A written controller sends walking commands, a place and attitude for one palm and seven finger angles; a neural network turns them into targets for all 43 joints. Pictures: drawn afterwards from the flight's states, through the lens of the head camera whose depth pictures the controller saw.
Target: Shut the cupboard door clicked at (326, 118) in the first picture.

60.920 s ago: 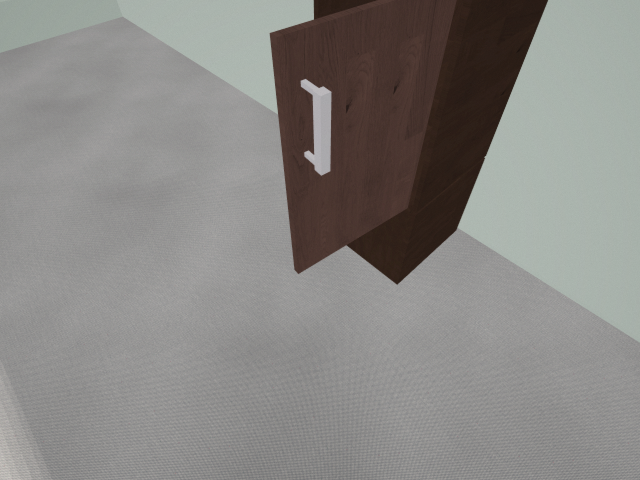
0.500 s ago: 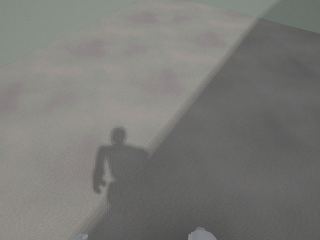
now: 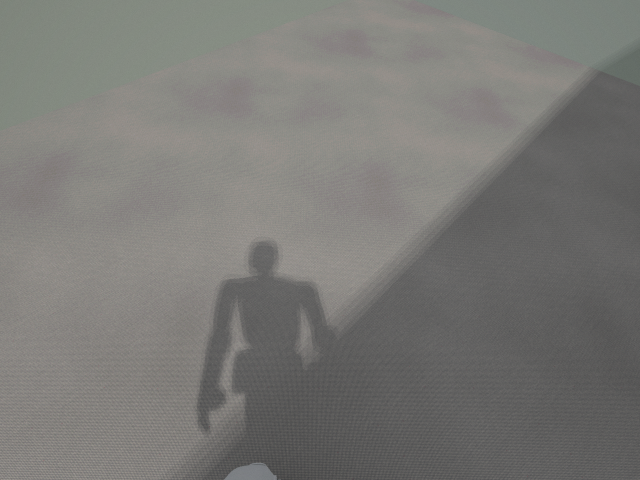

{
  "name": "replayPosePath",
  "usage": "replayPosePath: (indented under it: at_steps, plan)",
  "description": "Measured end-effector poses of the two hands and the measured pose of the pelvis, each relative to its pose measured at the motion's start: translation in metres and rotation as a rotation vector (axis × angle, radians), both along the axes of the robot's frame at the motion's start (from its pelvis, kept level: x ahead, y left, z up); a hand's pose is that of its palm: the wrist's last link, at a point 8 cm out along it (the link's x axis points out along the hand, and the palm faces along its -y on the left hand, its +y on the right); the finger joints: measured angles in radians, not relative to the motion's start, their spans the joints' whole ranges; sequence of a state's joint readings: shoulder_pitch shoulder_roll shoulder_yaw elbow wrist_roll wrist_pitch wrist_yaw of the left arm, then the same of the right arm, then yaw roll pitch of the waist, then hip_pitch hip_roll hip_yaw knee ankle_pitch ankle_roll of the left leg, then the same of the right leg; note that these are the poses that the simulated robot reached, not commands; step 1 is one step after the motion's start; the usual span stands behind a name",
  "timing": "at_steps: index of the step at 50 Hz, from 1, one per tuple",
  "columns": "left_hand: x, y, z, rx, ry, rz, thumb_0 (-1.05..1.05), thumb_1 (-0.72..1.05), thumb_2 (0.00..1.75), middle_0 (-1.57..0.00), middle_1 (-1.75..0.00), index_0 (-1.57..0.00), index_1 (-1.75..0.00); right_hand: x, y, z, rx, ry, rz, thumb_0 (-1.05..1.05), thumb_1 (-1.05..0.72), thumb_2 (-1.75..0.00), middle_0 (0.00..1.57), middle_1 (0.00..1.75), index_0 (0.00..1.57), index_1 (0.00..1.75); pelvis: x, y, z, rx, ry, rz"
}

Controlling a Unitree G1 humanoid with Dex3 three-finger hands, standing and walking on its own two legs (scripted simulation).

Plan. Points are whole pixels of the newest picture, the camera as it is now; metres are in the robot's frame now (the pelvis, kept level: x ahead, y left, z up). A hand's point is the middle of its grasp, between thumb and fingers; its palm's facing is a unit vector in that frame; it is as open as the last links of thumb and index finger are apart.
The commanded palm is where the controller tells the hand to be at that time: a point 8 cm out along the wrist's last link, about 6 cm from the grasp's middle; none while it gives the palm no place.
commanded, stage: turn to face it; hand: left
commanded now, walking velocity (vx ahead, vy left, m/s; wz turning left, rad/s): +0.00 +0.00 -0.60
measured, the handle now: out of the picture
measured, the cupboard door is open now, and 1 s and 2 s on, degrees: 17 17 17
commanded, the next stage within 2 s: none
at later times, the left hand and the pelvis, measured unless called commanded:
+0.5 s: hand (198, 469) +0.15 +0.18 -0.15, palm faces -0.20 -0.95 -0.25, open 7.4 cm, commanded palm none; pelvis +0.05 -0.01 +0.01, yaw -16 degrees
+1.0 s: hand (275, 353) +0.32 +0.10 -0.14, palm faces -0.58 -0.78 -0.23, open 7.4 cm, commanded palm none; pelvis +0.08 +0.01 +0.01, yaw -35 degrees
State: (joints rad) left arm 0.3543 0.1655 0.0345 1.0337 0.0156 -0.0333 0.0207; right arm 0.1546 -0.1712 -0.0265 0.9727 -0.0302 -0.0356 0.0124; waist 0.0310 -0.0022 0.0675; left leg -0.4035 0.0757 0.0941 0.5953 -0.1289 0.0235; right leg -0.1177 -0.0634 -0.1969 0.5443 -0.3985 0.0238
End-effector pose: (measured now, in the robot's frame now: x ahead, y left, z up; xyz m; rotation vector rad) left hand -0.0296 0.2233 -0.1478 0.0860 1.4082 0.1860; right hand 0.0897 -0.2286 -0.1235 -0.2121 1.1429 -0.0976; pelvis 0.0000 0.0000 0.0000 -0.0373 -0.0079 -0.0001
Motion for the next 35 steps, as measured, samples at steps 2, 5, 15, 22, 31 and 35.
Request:
replayPosePath:
  at_steps: [2,5,15,22,31,35]
  plan:
    - [-0.001,0.002,-0.006,-0.014,0.062,-0.007,0.0,0.93,0.9,-0.2,-0.29,-0.2,-0.3,0.022,0.009,0.002,-0.004,-0.046,0.003,0.0,-0.92,-0.9,0.2,0.3,0.2,0.3,0.008,0.004,-0.003,0.014,-0.004,-0.024]
    - [0.012,0.004,-0.004,-0.027,0.095,-0.027,0.0,0.92,0.9,-0.2,-0.29,-0.2,-0.3,0.038,0.017,0.006,-0.001,-0.081,-0.012,0.0,-0.91,-0.9,0.2,0.3,0.2,0.3,0.015,0.008,0.0,0.015,-0.007,-0.062]
    - [0.114,0.007,0.014,0.042,-0.099,-0.151,0.0,0.91,0.9,-0.2,-0.29,-0.2,-0.3,0.018,-0.013,-0.014,0.036,-0.016,-0.167,0.0,-0.91,-0.9,0.21,0.3,0.2,0.3,0.032,-0.005,-0.003,0.033,-0.008,-0.169]
    - [0.161,0.003,0.025,0.085,-0.126,-0.256,0.0,0.91,0.9,-0.2,-0.29,-0.2,-0.3,-0.006,-0.043,-0.01,-0.003,0.051,-0.283,0.01,-0.91,-0.9,0.2,0.3,0.2,0.3,0.045,-0.009,0.002,0.041,0.018,-0.247]
    - [0.233,0.013,0.017,0.049,-0.139,-0.405,0.0,0.91,0.9,-0.2,-0.3,-0.2,-0.3,-0.014,-0.04,0.017,-0.088,0.01,-0.401,0.01,-0.91,-0.9,0.2,0.3,0.2,0.3,0.07,0.01,0.007,0.04,0.031,-0.361]
    - [0.272,0.015,0.01,0.027,-0.16,-0.474,0.0,0.91,0.9,-0.2,-0.29,-0.2,-0.3,-0.025,-0.024,0.022,-0.116,0.007,-0.428,0.01,-0.91,-0.9,0.2,0.3,0.2,0.3,0.077,0.021,0.004,0.027,0.027,-0.418]
